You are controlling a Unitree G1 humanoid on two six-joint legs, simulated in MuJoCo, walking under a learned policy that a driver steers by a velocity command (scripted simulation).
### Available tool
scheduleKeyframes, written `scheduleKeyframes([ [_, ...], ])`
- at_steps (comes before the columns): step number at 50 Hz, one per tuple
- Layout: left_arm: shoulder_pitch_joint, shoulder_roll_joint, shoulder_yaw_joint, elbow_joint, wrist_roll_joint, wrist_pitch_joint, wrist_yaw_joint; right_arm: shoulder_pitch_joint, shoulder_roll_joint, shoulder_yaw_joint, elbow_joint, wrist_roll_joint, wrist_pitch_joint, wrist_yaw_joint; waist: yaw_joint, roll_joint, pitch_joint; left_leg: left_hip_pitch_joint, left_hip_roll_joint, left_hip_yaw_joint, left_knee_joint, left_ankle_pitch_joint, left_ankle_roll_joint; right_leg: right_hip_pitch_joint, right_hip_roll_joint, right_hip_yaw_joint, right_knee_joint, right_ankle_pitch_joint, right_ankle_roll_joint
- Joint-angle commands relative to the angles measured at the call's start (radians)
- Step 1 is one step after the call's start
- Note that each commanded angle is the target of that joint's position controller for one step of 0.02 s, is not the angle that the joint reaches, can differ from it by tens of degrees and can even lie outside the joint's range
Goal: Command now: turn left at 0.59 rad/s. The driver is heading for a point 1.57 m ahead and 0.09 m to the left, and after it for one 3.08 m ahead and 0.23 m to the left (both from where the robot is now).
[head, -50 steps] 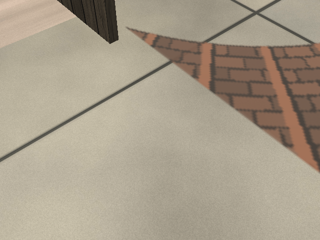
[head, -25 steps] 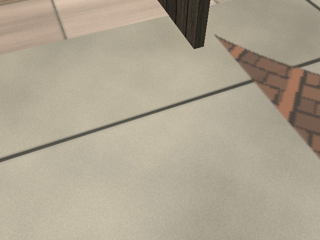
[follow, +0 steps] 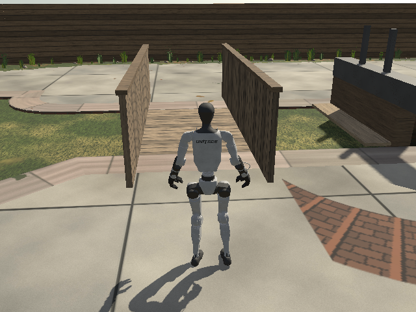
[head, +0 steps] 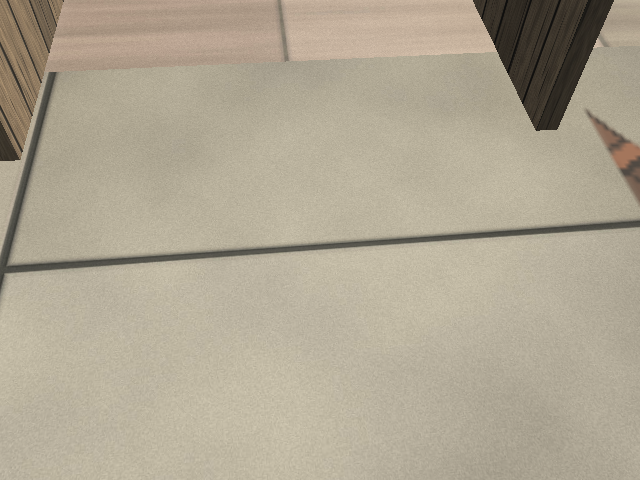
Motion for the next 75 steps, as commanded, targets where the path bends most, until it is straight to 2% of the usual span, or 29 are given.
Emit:
scheduleKeyframes([
  [1,0.016,0.103,0.028,-0.063,-0.004,-0.028,-0.012,-0.037,-0.174,-0.052,-0.074,0.01,-0.003,-0.001,0.02,0.16,-0.132,0.164,0.239,-0.338,-0.081,0.289,0.168,0.03,0.01,-0.005,-0.154,0.039,-0.021],
  [3,0.078,0.127,0.04,-0.044,0.004,-0.033,-0.012,-0.049,-0.149,-0.046,-0.08,0.022,0.001,-0.007,0.05,0.121,-0.146,0.075,0.173,-0.303,-0.015,0.165,0.096,0.209,-0.054,0.005,-0.347,0.243,-0.06],
  [4,0.088,0.19,0.052,-0.053,0.02,-0.026,-0.005,0.005,-0.096,-0.032,-0.076,0.008,0.0,-0.005,0.017,-0.064,-0.174,-0.049,0.076,-0.179,0.168,-0.128,0.036,0.327,-0.251,0.176,-0.37,0.34,-0.136],
  [5,0.065,0.24,0.059,-0.051,0.049,-0.018,-0.006,0.014,-0.119,-0.042,-0.101,0.016,-0.008,-0.006,-0.007,-0.289,-0.105,-0.244,-0.064,0.011,0.355,-0.436,-0.024,0.286,-0.412,0.393,-0.396,0.501,-0.309],
  [6,0.026,0.186,0.045,-0.077,0.047,-0.023,-0.003,0.039,-0.198,-0.067,-0.081,-0.003,-0.015,-0.007,-0.001,-0.206,-0.095,-0.261,0.018,0.007,0.567,-0.428,-0.066,0.243,-0.46,0.39,-0.394,0.498,-0.369],
  [7,-0.024,0.13,0.028,-0.091,0.037,-0.022,0.004,0.049,-0.221,-0.081,-0.057,0.005,-0.011,-0.004,-0.017,-0.151,-0.08,-0.256,0.034,0.013,0.643,-0.36,-0.081,0.22,-0.395,0.283,-0.38,0.462,-0.332],
  [9,-0.058,0.102,0.017,-0.098,0.012,-0.018,0.014,0.066,-0.172,-0.074,-0.032,0.003,0.009,-0.006,-0.012,-0.13,-0.049,-0.298,0.043,0.033,0.719,-0.253,-0.115,0.238,-0.305,0.151,-0.365,0.411,-0.275],
  [16,0.032,0.162,0.032,-0.08,0.02,0.012,0.023,-0.044,-0.085,-0.034,-0.1,0.009,0.007,0.015,0.07,-0.169,-0.085,-0.255,0.124,0.156,0.444,-0.206,-0.149,0.359,-0.319,0.007,-0.363,0.521,-0.308],
  [23,0.003,0.194,0.038,-0.06,-0.026,0.012,-0.006,0.053,-0.087,-0.037,-0.082,0.003,0.015,0.032,0.006,-0.159,-0.101,0.072,0.083,0.248,-0.028,-0.014,-0.05,0.257,-0.322,-0.069,-0.246,0.527,-0.243],
  [24,0.054,0.156,0.024,-0.035,-0.026,0.006,-0.01,0.08,-0.113,-0.045,-0.072,0.0,0.014,0.025,-0.001,-0.1,-0.112,0.2,0.086,0.212,-0.134,0.126,-0.017,0.181,-0.286,-0.11,-0.175,0.434,-0.179],
  [25,0.085,0.084,-0.001,-0.041,0.02,0.0,-0.016,0.109,-0.192,-0.062,-0.08,-0.001,0.011,0.012,0.018,0.126,-0.164,0.383,0.276,-0.035,-0.146,0.451,0.039,0.005,-0.199,-0.202,0.04,0.117,-0.078],
  [26,0.036,0.057,-0.014,-0.083,0.037,-0.001,-0.01,0.077,-0.235,-0.059,-0.103,-0.029,-0.003,0.011,0.012,0.292,-0.165,0.346,0.49,-0.262,-0.128,0.596,0.246,-0.176,-0.086,-0.184,0.217,-0.288,-0.016],
  [27,-0.009,0.133,0.009,-0.078,0.018,0.006,0.001,0.087,-0.173,-0.044,-0.098,-0.043,-0.023,0.02,-0.043,0.174,-0.182,0.278,0.477,-0.233,-0.15,0.507,0.306,-0.166,-0.106,-0.089,0.369,-0.312,-0.006],
  [28,-0.003,0.147,0.018,-0.069,0.0,0.013,0.003,0.048,-0.146,-0.031,-0.081,-0.043,-0.038,0.023,-0.015,0.158,-0.142,0.231,0.414,-0.145,-0.158,0.423,0.26,-0.161,-0.116,-0.067,0.411,-0.26,-0.012],
  [30,0.032,0.144,0.023,-0.033,0.008,0.026,0.013,-0.038,-0.121,-0.021,-0.073,-0.019,-0.048,0.019,0.014,0.137,-0.095,0.199,0.335,-0.06,-0.167,0.33,0.182,-0.163,-0.122,-0.059,0.389,-0.135,-0.003],
  [34,0.073,0.099,0.009,-0.009,0.006,0.026,0.01,-0.07,-0.07,0.001,-0.052,-0.026,-0.054,0.011,0.035,0.132,-0.106,0.173,0.284,0.012,-0.168,0.368,0.175,-0.054,-0.112,-0.071,0.26,-0.012,0.019],
  [41,0.076,0.084,-0.008,0.002,0.008,0.02,0.008,-0.083,-0.069,0.008,0.016,-0.017,-0.048,0.022,0.028,0.115,-0.072,0.124,0.284,-0.057,-0.152,0.166,0.175,0.124,-0.094,-0.089,-0.141,0.054,-0.009],
  [43,0.107,0.097,-0.014,0.015,0.031,0.01,0.006,-0.051,-0.041,0.02,0.048,-0.018,-0.056,0.025,0.045,0.054,-0.082,0.059,0.233,-0.032,-0.138,0.084,0.098,0.279,-0.125,-0.046,-0.305,0.337,-0.042],
  [45,0.081,0.169,0.004,0.029,0.014,0.006,0.006,-0.004,-0.043,0.017,0.061,-0.036,-0.065,0.03,-0.017,-0.119,-0.088,0.082,0.122,0.079,-0.118,-0.016,0.021,0.23,-0.169,-0.018,-0.247,0.326,-0.112],
  [49,0.06,0.087,-0.022,0.04,0.023,-0.015,0.001,-0.068,-0.046,0.014,0.08,-0.028,-0.043,0.013,0.024,-0.071,-0.052,0.125,0.118,0.088,-0.079,0.05,0.016,0.166,-0.131,-0.039,-0.281,0.236,-0.073],
  [53,0.11,0.098,-0.021,0.06,0.005,-0.019,0.014,-0.031,-0.05,0.004,0.103,-0.011,-0.038,0.005,0.028,-0.039,0.025,0.007,0.088,0.097,-0.058,-0.436,0.051,0.082,-0.108,-0.035,-0.272,-0.263,-0.125],
  [61,0.162,0.152,-0.007,0.046,-0.021,-0.067,-0.002,0.022,-0.01,0.004,0.113,0.016,-0.144,0.039,0.002,-0.169,0.064,-0.066,0.072,0.201,0.077,-0.202,0.067,0.165,-0.324,0.288,-0.401,-0.153,-0.286],
  [63,0.045,0.112,-0.019,-0.009,-0.02,-0.071,-0.009,0.173,-0.064,-0.018,0.177,0.015,-0.15,0.043,-0.071,-0.068,0.024,0.185,0.101,0.106,-0.057,-0.087,0.099,0.043,-0.191,0.08,-0.211,0.19,-0.202],
  [64,-0.008,0.085,-0.027,-0.052,-0.01,-0.089,-0.01,0.3,-0.162,-0.052,0.218,0.015,-0.149,0.045,-0.106,0.142,-0.038,0.409,0.219,-0.127,-0.141,0.061,0.158,-0.126,-0.053,-0.103,0.11,0.346,-0.124],
  [65,-0.001,0.083,-0.028,-0.062,0.002,-0.108,-0.007,0.371,-0.185,-0.059,0.224,0.006,-0.144,0.049,-0.13,0.278,-0.062,0.608,0.386,-0.382,-0.21,0.272,0.253,-0.405,0.008,-0.103,0.371,-0.075,-0.084],
  [67,0.018,0.084,-0.026,-0.055,-0.04,-0.112,-0.021,0.342,-0.075,-0.021,0.211,-0.014,-0.143,0.048,-0.079,0.082,-0.011,0.641,0.427,-0.318,-0.182,0.331,0.277,-0.597,-0.065,-0.018,0.576,-0.173,-0.126],
  [68,-0.015,0.065,-0.032,-0.066,-0.037,-0.112,-0.03,0.344,-0.05,-0.012,0.218,-0.01,-0.139,0.048,-0.076,0.03,0.022,0.638,0.402,-0.232,-0.199,0.364,0.243,-0.655,-0.099,-0.036,0.562,-0.119,-0.142],
  [71,-0.062,0.016,-0.044,-0.1,-0.017,-0.103,-0.06,0.298,-0.021,0.009,0.221,-0.003,-0.117,0.035,-0.039,0.067,0.042,0.491,0.338,-0.084,-0.293,0.38,0.183,-0.571,-0.146,-0.098,0.404,0.048,-0.121],
  [75,-0.175,-0.024,-0.067,-0.152,-0.003,-0.103,-0.077,0.258,-0.099,-0.003,0.207,0.002,-0.122,0.003,-0.043,0.079,0.062,0.198,0.251,0.072,-0.409,0.282,0.15,-0.21,-0.077,-0.17,0.0,0.344,-0.067],
])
